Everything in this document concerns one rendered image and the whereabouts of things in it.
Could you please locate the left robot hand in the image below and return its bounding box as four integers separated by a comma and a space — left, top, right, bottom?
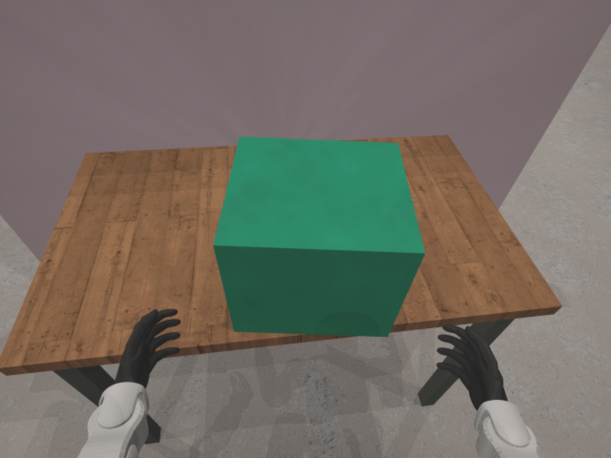
114, 309, 180, 389

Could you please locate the left robot forearm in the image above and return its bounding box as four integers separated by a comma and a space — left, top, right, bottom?
77, 382, 149, 458

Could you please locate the carton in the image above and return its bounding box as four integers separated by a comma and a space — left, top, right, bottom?
213, 136, 425, 337

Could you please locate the table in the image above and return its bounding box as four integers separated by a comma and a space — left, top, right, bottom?
0, 135, 562, 445

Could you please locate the right robot forearm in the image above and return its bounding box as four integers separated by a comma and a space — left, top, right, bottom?
474, 400, 540, 458

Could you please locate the right robot hand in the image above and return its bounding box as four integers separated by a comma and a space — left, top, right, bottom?
436, 324, 508, 410

